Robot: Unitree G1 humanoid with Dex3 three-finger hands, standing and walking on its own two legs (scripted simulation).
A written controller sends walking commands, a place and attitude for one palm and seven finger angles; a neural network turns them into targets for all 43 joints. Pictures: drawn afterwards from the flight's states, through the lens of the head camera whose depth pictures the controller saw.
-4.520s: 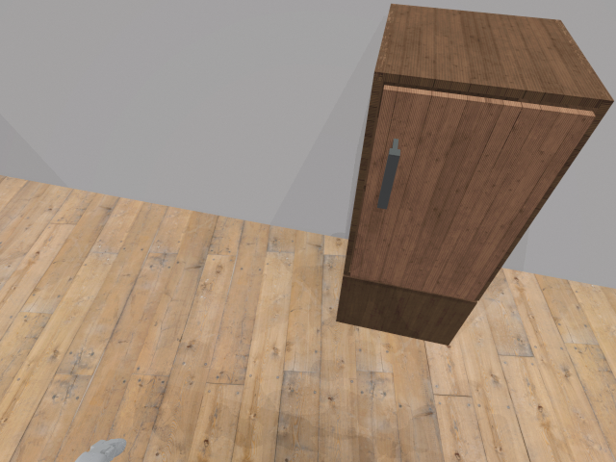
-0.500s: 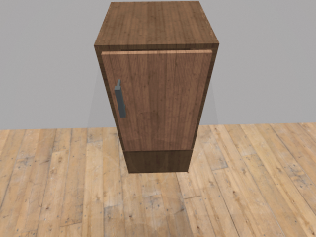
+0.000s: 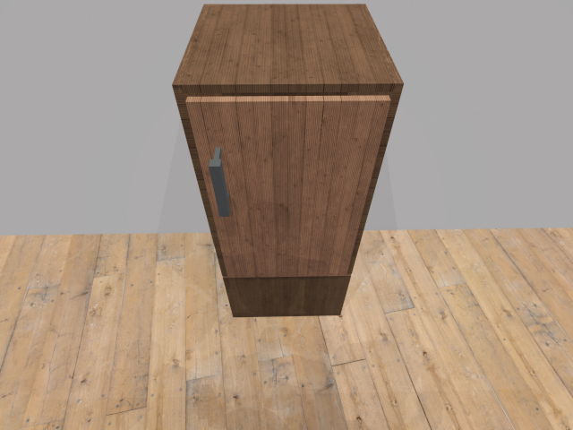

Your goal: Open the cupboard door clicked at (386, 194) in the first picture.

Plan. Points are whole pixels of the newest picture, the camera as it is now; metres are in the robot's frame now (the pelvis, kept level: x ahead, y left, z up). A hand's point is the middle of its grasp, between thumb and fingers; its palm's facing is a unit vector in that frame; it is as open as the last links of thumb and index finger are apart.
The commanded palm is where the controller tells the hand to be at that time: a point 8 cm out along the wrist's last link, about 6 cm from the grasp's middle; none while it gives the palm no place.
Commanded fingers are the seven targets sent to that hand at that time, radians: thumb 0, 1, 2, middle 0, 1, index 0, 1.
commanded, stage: raise the hand with hooked fingers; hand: left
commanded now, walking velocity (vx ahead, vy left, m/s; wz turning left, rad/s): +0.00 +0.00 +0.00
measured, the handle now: (221, 182) +0.57 +0.18 -0.02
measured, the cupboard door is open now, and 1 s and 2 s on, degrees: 0 0 0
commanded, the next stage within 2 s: none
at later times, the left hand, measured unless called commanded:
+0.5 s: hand (148, 427) +0.14 +0.20 -0.05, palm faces +0.21 -0.98 -0.08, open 9.5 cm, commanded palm +0.13 +0.25 -0.05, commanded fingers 0.00 0.20 0.60 -0.25 -0.75 -0.25 -0.75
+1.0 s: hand (135, 380) +0.19 +0.23 -0.05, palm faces +0.04 -1.00 -0.05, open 12.5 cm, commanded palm +0.17 +0.29 -0.03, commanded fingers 0.00 -0.38 0.35 -0.29 -1.12 -0.29 -1.12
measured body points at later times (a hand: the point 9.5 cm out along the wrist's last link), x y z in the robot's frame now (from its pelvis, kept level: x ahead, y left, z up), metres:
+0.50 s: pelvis -0.04 -0.04 -0.10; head +0.04 -0.02 +0.34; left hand +0.12 +0.25 -0.05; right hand +0.22 -0.25 -0.15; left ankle -0.04 +0.09 -0.74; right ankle +0.00 -0.12 -0.74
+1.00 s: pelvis -0.05 -0.01 -0.08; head +0.03 +0.01 +0.36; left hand +0.18 +0.29 -0.04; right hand +0.11 -0.27 -0.16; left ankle -0.04 +0.09 -0.74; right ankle +0.00 -0.12 -0.74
